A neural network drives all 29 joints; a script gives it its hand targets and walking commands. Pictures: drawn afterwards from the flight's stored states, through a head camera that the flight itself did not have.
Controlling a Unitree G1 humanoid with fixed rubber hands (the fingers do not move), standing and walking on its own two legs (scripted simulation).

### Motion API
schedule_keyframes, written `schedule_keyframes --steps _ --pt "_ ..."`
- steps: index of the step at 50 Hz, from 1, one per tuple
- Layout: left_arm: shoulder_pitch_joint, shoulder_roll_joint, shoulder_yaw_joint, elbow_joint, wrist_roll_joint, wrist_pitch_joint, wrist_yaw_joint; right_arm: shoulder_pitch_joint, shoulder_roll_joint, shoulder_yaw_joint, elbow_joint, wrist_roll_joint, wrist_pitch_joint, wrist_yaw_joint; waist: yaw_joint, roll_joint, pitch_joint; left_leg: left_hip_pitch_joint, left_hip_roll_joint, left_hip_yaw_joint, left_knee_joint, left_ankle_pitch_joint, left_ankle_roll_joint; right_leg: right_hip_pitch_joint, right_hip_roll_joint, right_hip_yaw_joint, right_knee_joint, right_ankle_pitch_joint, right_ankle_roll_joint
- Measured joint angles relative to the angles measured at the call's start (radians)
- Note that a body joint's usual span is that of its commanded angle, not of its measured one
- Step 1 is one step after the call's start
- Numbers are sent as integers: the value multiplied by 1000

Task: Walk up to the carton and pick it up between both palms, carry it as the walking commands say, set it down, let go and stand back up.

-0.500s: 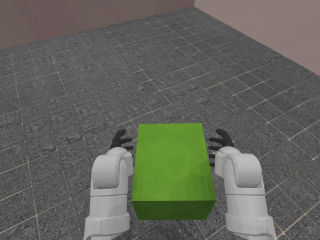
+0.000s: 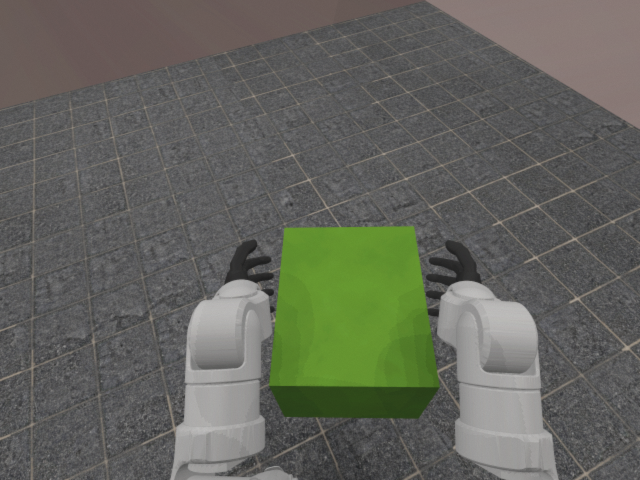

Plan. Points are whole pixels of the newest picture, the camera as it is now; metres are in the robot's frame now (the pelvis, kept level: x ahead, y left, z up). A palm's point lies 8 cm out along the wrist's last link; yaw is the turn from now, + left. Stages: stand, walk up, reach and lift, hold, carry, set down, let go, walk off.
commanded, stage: carry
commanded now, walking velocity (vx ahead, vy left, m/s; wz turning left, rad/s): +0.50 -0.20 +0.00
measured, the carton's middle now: (349, 320) +0.33 -0.01 -0.02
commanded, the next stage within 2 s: none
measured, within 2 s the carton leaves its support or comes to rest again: neither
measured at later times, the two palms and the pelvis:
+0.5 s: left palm (309, 137) +0.59 +0.04 +0.09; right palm (477, 134) +0.58 -0.21 +0.10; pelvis +0.27 -0.07 +0.00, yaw -4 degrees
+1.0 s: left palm (323, 99) +0.70 +0.02 +0.09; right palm (475, 94) +0.69 -0.23 +0.09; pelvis +0.39 -0.10 -0.01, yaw -2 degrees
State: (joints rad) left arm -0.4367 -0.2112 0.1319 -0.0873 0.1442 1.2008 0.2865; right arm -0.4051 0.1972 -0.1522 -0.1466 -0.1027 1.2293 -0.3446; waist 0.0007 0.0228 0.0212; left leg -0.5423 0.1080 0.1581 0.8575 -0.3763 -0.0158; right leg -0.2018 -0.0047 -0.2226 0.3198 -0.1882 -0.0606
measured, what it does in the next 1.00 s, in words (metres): walks ahead: left foot, then right foot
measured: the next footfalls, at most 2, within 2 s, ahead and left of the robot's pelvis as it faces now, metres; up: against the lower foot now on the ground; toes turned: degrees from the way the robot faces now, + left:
left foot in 0.16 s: +0.25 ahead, +0.07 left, +0.00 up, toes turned +10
right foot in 0.54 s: +0.45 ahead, -0.22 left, +0.00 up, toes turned -12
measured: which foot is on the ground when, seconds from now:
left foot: up 0.00-0.14, down 0.16-0.54, up 0.56-0.80, down 0.82-1.00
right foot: down 0.00-0.18, up 0.20-0.52, down 0.54-1.00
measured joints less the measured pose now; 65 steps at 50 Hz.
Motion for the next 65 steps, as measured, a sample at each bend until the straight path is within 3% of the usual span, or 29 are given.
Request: schedule_keyframes --steps 7,9,10,12,14,19,24,27,28,30,33,38,42,43,53,65 --pt "14 5 -12 -40 3 17 7 -9 4 7 -1 -29 1 34 8 -32 -30 69 -30 49 -319 201 29 143 35 15 46 -163 14" --pt "22 10 -4 -41 4 21 13 -20 9 8 37 -31 -10 42 8 -55 -45 116 -39 71 -345 268 80 112 13 29 215 -226 24" --pt "29 13 3 -33 0 20 18 -23 10 11 62 -31 -19 43 6 -65 -45 126 -38 79 -320 244 95 58 13 72 361 -220 34" --pt "42 18 4 -6 -6 23 20 -18 8 12 100 -28 -19 38 4 -58 -40 170 -30 81 -328 190 94 -61 35 151 624 -213 42" --pt "44 19 1 15 -14 31 28 -2 2 17 109 -21 -10 35 0 -47 -36 224 -23 76 -380 181 71 -156 25 179 732 -156 53" --pt "19 9 -5 4 -15 29 42 3 0 0 70 -9 -15 37 -4 -27 -15 344 4 64 -518 192 37 -292 -43 181 534 -40 92" --pt "9 4 -7 -54 -2 21 34 -24 11 -7 24 -26 -20 50 1 -28 -1 443 34 63 -554 145 -23 -273 -46 123 172 134 111" --pt "5 2 -7 -62 -4 27 36 -33 14 -13 17 -44 -10 64 -2 -46 -13 465 38 50 -438 38 -67 -181 -48 71 11 319 98" --pt "5 2 -11 -47 -2 18 34 -37 11 -19 25 -49 -12 68 -3 -27 -22 443 55 37 -363 -7 -73 -171 -40 59 30 249 73" --pt "-7 -2 -5 0 9 2 22 -43 4 -31 50 -44 -14 60 -8 13 -14 366 52 -35 -190 -129 -69 -176 -22 49 79 136 33" --pt "-11 -5 13 38 14 0 -1 -17 9 -27 45 -16 -3 13 -29 15 9 272 -3 -69 -99 -189 -43 -159 -36 48 73 132 10" --pt "-8 -3 11 7 15 -3 -13 -14 5 -12 8 13 1 -16 -31 14 29 205 -30 -54 -223 -82 -25 -129 -33 51 46 108 14" --pt "1 0 12 -4 21 -4 -23 -23 10 -8 14 4 1 -13 -26 12 3 247 -21 -33 -393 188 -8 -116 -21 53 78 73 23" --pt "7 3 11 1 20 -3 -23 -22 10 -5 24 2 2 -12 -24 2 -10 256 -24 -30 -395 203 -2 -112 -26 55 89 60 27" --pt "18 9 21 77 -4 30 21 -24 9 -19 145 -49 7 46 10 -24 -132 299 -41 -23 -365 98 10 -80 -52 56 142 -20 56" --pt "25 12 4 97 -8 20 26 6 -3 -9 142 -25 -3 34 -3 -15 -122 304 -51 -11 -340 75 27 -76 -68 63 162 -34 75"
